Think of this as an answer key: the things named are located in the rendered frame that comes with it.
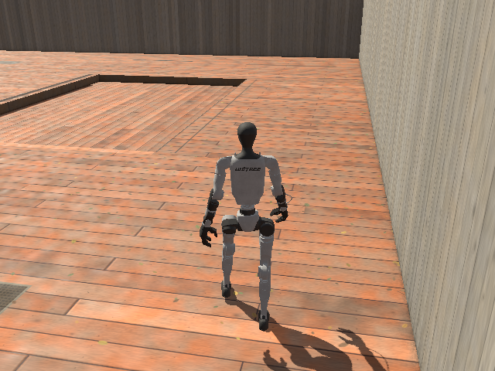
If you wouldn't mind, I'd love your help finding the left robot forearm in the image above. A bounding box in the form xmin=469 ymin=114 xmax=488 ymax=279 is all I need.
xmin=202 ymin=189 xmax=219 ymax=227

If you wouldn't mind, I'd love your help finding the robot right upper arm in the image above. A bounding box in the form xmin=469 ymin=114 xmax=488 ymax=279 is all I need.
xmin=263 ymin=155 xmax=283 ymax=196

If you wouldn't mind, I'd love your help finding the robot left foot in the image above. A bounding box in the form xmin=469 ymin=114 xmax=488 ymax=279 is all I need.
xmin=221 ymin=281 xmax=231 ymax=298

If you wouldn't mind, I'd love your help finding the right robot hand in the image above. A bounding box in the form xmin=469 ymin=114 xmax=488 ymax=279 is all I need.
xmin=270 ymin=208 xmax=288 ymax=223

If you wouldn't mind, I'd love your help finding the robot head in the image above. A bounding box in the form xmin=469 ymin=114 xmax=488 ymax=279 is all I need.
xmin=234 ymin=122 xmax=261 ymax=159

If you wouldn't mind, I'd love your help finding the left robot hand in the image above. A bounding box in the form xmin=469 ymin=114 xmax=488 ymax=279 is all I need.
xmin=200 ymin=225 xmax=217 ymax=247

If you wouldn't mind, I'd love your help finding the robot left upper arm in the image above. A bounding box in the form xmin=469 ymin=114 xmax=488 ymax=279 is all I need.
xmin=212 ymin=156 xmax=231 ymax=200

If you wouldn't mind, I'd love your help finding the right robot forearm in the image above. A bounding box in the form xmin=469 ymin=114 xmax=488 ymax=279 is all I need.
xmin=275 ymin=184 xmax=288 ymax=212

